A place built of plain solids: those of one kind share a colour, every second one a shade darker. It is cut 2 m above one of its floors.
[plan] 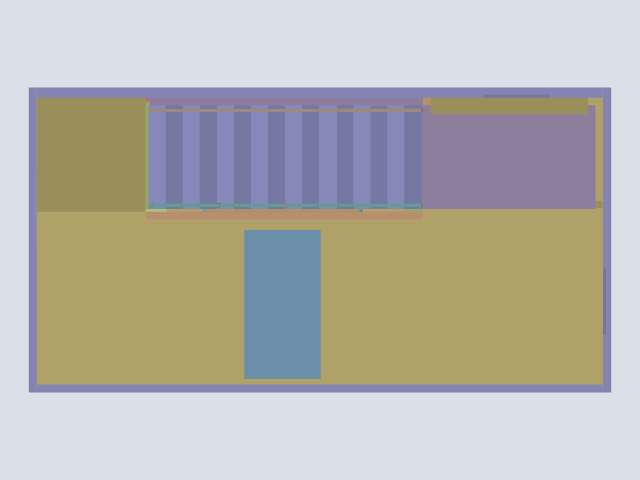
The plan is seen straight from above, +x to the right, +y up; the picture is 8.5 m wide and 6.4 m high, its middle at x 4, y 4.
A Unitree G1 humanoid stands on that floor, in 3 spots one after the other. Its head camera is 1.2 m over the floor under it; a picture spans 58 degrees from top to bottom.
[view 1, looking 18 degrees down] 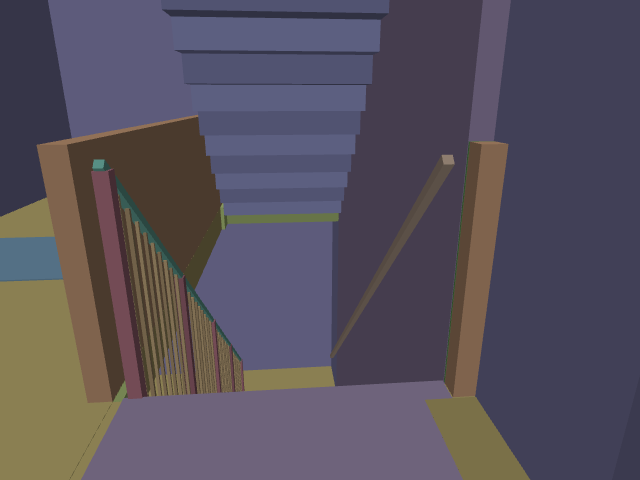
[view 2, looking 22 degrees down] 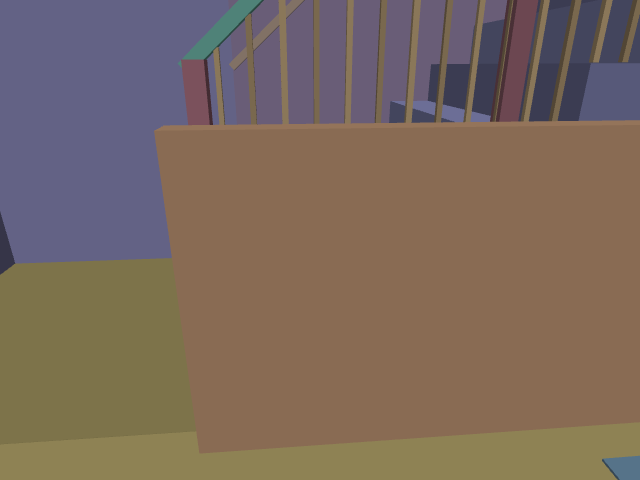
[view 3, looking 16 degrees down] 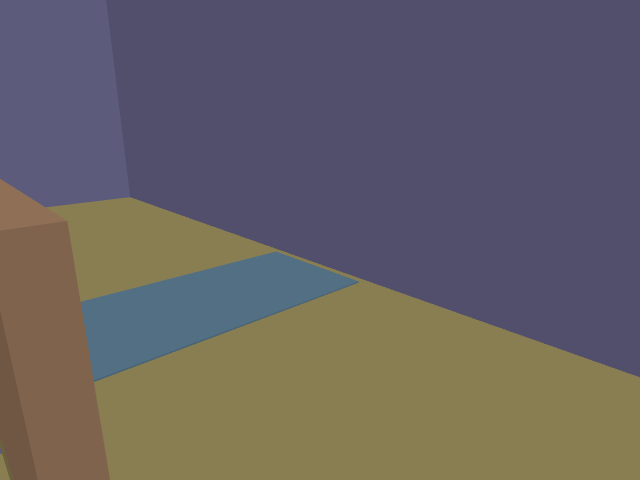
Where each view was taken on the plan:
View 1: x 6.95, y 5.11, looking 175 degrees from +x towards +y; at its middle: wall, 7.10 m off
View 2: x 1.98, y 3.17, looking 85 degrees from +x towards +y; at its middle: guard_panel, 1.19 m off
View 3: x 0.97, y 4.42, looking -43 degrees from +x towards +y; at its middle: wall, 3.59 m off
